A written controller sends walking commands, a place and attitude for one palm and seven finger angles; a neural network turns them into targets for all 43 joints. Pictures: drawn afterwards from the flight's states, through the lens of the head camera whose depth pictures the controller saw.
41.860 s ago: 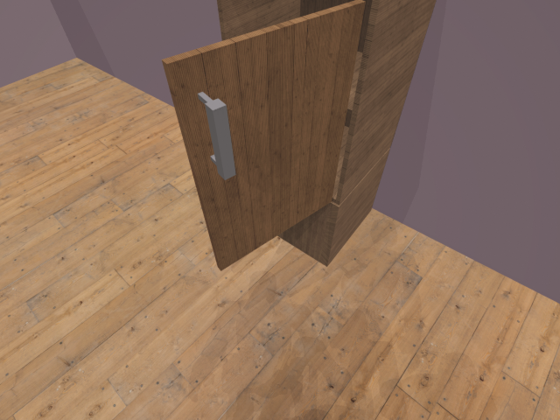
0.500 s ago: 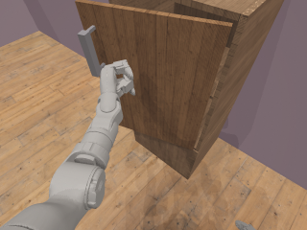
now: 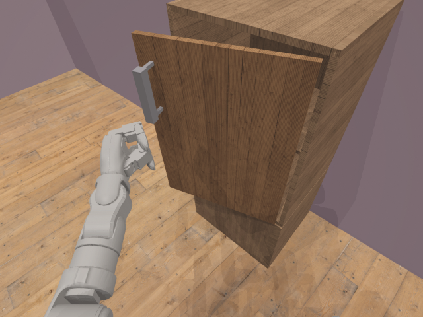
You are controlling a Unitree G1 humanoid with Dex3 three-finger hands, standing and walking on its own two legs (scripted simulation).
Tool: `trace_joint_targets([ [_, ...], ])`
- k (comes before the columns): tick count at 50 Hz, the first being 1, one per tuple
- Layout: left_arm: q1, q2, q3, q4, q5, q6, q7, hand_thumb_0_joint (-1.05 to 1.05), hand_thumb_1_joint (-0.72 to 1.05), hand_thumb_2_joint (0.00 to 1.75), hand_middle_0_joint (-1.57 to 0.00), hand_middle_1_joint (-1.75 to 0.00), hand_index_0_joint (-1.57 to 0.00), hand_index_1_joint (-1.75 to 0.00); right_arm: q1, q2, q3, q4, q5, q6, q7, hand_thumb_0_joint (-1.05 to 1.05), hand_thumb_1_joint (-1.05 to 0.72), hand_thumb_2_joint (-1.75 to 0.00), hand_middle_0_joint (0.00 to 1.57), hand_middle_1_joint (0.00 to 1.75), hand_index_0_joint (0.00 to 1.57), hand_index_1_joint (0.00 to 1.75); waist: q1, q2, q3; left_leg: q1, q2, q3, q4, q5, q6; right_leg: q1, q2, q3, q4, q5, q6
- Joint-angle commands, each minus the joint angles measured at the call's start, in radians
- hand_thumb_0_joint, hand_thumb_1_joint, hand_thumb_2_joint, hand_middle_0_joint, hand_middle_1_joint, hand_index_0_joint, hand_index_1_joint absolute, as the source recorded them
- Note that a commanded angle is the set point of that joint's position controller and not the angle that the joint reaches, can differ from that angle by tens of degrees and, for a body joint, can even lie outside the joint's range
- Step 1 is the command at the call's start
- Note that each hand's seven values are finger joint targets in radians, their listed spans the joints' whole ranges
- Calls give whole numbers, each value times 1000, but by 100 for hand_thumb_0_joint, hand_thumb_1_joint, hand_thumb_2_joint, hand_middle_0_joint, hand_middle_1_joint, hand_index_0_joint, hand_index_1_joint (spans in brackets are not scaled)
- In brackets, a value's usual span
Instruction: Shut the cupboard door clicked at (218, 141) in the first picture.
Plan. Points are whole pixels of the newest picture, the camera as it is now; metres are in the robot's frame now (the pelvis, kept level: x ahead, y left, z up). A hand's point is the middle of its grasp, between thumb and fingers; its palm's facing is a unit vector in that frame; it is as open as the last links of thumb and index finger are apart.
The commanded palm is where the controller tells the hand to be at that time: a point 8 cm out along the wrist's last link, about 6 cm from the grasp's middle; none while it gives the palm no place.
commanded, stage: draw the hand back to the body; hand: left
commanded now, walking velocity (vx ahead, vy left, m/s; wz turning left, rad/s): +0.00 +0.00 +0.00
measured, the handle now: (151, 92) +0.62 +0.18 +0.12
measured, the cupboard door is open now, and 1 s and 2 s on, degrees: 18 18 18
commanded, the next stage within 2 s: step back with the hand held close in 1.16 s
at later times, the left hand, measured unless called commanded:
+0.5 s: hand (64, 207) +0.25 +0.23 +0.15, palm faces +0.30 -0.91 -0.28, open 4.0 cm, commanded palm +0.20 +0.28 +0.17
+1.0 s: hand out of the picture +0.19 +0.29 +0.16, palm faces +0.50 -0.77 -0.39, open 7.2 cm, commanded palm +0.14 +0.32 +0.19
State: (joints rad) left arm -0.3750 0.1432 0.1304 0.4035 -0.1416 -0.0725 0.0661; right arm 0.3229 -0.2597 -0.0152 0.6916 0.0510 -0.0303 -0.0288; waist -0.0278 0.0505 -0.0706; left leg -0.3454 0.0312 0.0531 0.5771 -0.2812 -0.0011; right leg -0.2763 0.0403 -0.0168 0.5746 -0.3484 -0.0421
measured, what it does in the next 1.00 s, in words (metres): stands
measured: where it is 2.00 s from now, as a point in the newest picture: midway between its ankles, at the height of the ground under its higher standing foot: outside the picture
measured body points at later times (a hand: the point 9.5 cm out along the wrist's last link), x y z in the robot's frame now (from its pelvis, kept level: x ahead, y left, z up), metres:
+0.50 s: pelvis +0.00 +0.02 +0.01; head -0.01 -0.01 +0.46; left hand +0.23 +0.28 +0.17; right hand +0.20 -0.18 -0.08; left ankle +0.01 +0.12 -0.73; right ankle -0.03 -0.09 -0.73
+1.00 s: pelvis +0.01 +0.02 +0.01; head -0.01 -0.01 +0.46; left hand +0.16 +0.33 +0.18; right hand +0.21 -0.20 -0.08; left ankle +0.01 +0.12 -0.73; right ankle -0.03 -0.09 -0.73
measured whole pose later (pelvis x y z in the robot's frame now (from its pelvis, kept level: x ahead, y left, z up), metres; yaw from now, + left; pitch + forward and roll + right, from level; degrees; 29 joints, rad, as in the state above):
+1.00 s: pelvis +0.01 +0.02 +0.01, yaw +2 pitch -3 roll +0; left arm 0.46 0.32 0.34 -0.35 -0.07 -0.09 0.12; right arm 0.19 -0.25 0.01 0.64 0.02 -0.06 -0.08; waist 0.07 0.07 -0.01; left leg -0.15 -0.01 0.04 0.43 -0.23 0.03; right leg -0.06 0.01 -0.03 0.39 -0.29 -0.01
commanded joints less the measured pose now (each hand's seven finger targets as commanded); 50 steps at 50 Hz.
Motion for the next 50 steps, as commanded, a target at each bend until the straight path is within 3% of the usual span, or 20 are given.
trace_joint_targets([
  [1, -312, 125, 8, -326, -35, 24, -34, 0, 90, 90, -124, -144, -124, -144, -183, -92, -11, -185, 10, -69, -22, 0, -90, -90, 20, 30, 20, 30, 29, -70, -196, 212, -40, -14, -63, 199, 42, 18, -6, 0, -121, 344, 47],
  [4, -238, 146, 28, -399, -47, 70, -50, 0, 90, 90, -116, -135, -116, -135, -228, -88, 4, -206, 13, -70, -31, 0, -90, -90, 20, 30, 20, 30, 44, -85, -183, 227, -41, -21, -80, 196, 40, 39, -10, -6, -130, 324, 43],
  [5, -173, 200, -37, -501, 39, 4, -25, 0, 90, 90, -113, -132, -113, -132, -234, -71, 9, -219, -2, -61, -32, 0, -90, -90, 20, 30, 20, 30, 20, -69, -98, 235, -39, -17, -123, 167, 39, 7, -34, 27, -177, 307, 61],
  [7, -22, 211, -15, -484, 49, -17, -6, 0, 90, 90, -108, -126, -108, -126, -237, -77, 12, -217, -8, -38, -33, 0, -90, -90, 20, 30, 20, 30, 35, -84, -83, 243, -33, -21, -147, 159, 39, 49, -30, 20, -199, 277, 56],
  [12, 60, 258, 22, -603, 64, -37, 4, 0, 90, 90, -94, -111, -94, -111, -261, -70, 23, -232, -17, -10, -38, 0, -90, -90, 20, 30, 20, 30, 35, -61, -55, 294, -26, -23, -191, 173, 39, 84, -24, 14, -247, 249, 45],
  [14, 57, 262, 27, -681, 68, -45, 8, 0, 90, 90, -89, -105, -89, -105, -276, -61, 29, -242, -17, -8, -40, 0, -90, -90, 20, 30, 20, 30, 34, -1, -70, 321, -26, -25, -202, 177, 34, 94, -24, 10, -254, 242, 39],
  [16, 122, 271, 46, -725, 71, -44, 16, 0, 90, 90, -83, -99, -83, -99, -274, -60, 30, -243, -24, -11, -41, 0, -90, -90, 20, 30, 20, 30, 39, 31, -84, 340, -25, -27, -205, 207, 31, 111, -23, 4, -252, 270, 35],
  [17, 168, 286, 56, -737, 72, -44, 17, 0, 90, 90, -81, -96, -81, -96, -273, -67, 29, -240, -25, -11, -40, 0, -90, -90, 20, 30, 20, 30, 45, 14, -88, 343, -23, -30, -209, 218, 33, 127, -22, 5, -259, 273, 34],
  [18, 207, 260, 41, -760, 67, -41, 17, 0, 90, 90, -78, -93, -78, -93, -279, -58, 30, -246, -27, -11, -41, 0, -90, -90, 20, 30, 20, 30, 43, 29, -78, 344, -21, -30, -212, 224, 32, 133, -26, 2, -255, 281, 34],
  [26, 476, 322, 160, -864, 69, -41, 32, 0, 90, 90, -56, -69, -56, -69, -286, -66, 22, -247, -34, -17, -41, 0, -90, -90, 20, 30, 20, 30, 66, -40, -61, 323, -19, -32, -209, 285, 29, 156, -26, -13, -251, 334, 38],
  [27, 521, 352, 194, -862, 69, -43, 35, 0, 90, 90, -53, -66, -53, -66, -284, -74, 17, -244, -35, -19, -41, 0, -90, -90, 20, 30, 20, 30, 75, -35, -54, 310, -19, -33, -210, 286, 28, 169, -27, -9, -254, 330, 36],
  [30, 597, 353, 225, -908, 63, -52, 40, 0, 90, 90, -45, -57, -45, -57, -286, -64, 13, -246, -33, -26, -42, 0, -90, -90, 20, 30, 20, 30, 78, -10, -38, 300, -19, -31, -206, 291, 27, 165, -32, -12, -247, 328, 38],
  [32, 650, 403, 286, -919, 65, -59, 46, 0, 90, 90, -39, -51, -39, -51, -281, -73, 8, -239, -35, -33, -43, 0, -90, -90, 20, 30, 20, 30, 86, -5, -31, 290, -20, -29, -203, 289, 29, 166, -32, -12, -254, 323, 39],
  [35, 743, 394, 311, -957, 60, -71, 51, 0, 90, 90, -31, -42, -31, -42, -273, -64, 2, -239, -33, -48, -43, 0, -90, -90, 20, 30, 20, 30, 87, -1, -32, 284, -18, -25, -195, 300, 28, 164, -35, -16, -243, 330, 41],
  [39, 819, 426, 372, -979, 58, -81, 58, 0, 90, 90, -20, -30, -20, -30, -263, -68, -5, -235, -29, -64, -45, 0, -90, -90, 20, 30, 20, 30, 90, 6, -5, 273, -17, -22, -190, 295, 28, 145, -33, -15, -251, 318, 42],
  [40, 799, 387, 328, -983, 60, -81, 56, 0, 90, 90, -20, -30, -20, -30, -263, -68, -7, -233, -30, -68, -46, 0, -90, -90, 20, 30, 20, 30, 79, 17, 7, 273, -18, -21, -193, 283, 28, 135, -35, -14, -250, 307, 43],
  [43, 729, 363, 288, -965, 67, -77, 60, 0, 90, 90, -20, -30, -20, -30, -256, -79, -12, -221, -29, -81, -52, 0, -90, -90, 20, 30, 20, 30, 63, 0, 43, 281, -16, -22, -199, 243, 33, 95, -35, -11, -265, 258, 46],
  [47, 720, 407, 323, -960, 76, -81, 70, 0, 90, 90, -20, -30, -20, -30, -252, -87, -14, -211, -34, -93, -58, 0, -90, -90, 20, 30, 20, 30, 77, -18, 14, 286, -21, -28, -202, 235, 36, 113, -32, -12, -266, 247, 43],
  [48, 718, 393, 311, -990, 73, -84, 69, 0, 90, 90, -20, -30, -20, -30, -258, -79, -13, -220, -34, -95, -59, 0, -90, -90, 20, 30, 20, 30, 78, -6, -18, 294, -24, -25, -200, 254, 38, 132, -38, -9, -255, 275, 43],
  [50, 749, 385, 313, -970, 71, -82, 68, 0, 90, 90, -20, -30, -20, -30, -260, -70, -7, -217, -35, -93, -57, 0, -90, -90, 20, 30, 20, 30, 81, 1, 4, 286, -24, -22, -200, 255, 34, 131, -37, -12, -258, 276, 43],
])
